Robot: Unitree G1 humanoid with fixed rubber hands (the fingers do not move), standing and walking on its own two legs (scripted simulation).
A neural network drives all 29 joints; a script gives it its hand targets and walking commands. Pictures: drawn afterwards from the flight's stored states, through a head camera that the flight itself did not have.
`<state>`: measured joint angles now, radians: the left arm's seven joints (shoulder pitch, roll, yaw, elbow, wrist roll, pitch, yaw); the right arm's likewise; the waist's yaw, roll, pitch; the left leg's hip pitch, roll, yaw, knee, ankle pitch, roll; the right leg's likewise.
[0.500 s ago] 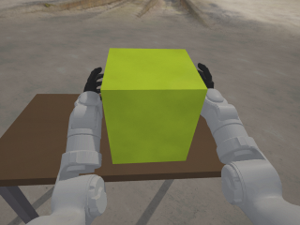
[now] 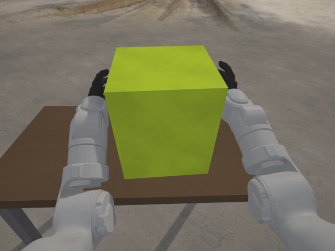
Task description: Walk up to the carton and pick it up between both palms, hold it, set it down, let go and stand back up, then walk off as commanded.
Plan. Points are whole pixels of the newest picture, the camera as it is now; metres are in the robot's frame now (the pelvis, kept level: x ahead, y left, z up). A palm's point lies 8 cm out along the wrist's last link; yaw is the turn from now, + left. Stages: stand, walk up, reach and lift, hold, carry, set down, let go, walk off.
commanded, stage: reach and lift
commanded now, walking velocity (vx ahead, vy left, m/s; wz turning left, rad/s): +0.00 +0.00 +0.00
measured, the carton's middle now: (163, 112) +0.39 +0.00 +0.21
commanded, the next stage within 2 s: hold in 0.38 s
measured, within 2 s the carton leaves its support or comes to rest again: neither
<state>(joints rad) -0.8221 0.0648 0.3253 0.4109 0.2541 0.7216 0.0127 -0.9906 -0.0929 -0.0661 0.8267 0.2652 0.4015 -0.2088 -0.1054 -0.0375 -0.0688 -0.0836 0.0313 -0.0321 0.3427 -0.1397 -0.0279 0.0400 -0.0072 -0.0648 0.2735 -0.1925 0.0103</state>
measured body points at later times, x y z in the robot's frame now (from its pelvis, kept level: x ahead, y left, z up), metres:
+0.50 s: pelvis +0.01 -0.01 +0.00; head -0.07 +0.02 +0.44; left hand +0.39 +0.15 +0.26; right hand +0.39 -0.15 +0.29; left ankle +0.04 +0.13 -0.75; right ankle -0.02 -0.12 -0.75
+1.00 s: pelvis +0.00 -0.01 +0.00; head -0.10 +0.00 +0.44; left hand +0.38 +0.15 +0.29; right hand +0.38 -0.15 +0.32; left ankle +0.04 +0.13 -0.75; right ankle -0.02 -0.12 -0.75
